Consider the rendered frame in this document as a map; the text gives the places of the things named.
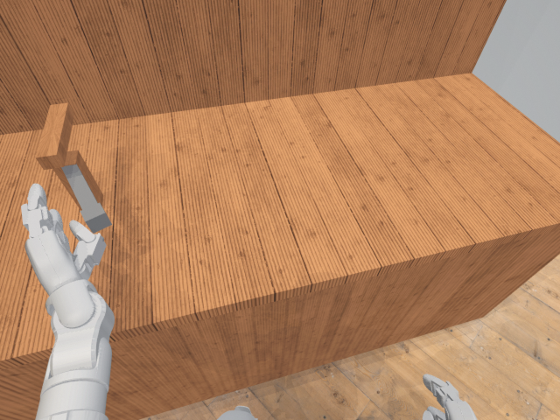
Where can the tap lever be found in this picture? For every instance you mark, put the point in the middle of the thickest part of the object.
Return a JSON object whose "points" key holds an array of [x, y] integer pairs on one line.
{"points": [[92, 211]]}

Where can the left robot hand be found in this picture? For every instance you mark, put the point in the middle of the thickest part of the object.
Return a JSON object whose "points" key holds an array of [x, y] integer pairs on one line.
{"points": [[48, 247]]}

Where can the robot left shin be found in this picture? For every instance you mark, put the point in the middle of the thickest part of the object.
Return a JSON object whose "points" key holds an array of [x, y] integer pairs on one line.
{"points": [[243, 408]]}

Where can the counter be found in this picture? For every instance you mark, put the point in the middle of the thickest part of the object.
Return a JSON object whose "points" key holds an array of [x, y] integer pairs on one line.
{"points": [[290, 183]]}

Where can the robot left forearm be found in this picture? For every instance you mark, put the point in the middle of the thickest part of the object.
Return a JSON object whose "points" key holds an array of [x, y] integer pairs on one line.
{"points": [[77, 376]]}

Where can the right robot hand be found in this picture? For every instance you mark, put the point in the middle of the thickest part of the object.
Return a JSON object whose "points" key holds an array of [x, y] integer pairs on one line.
{"points": [[448, 398]]}

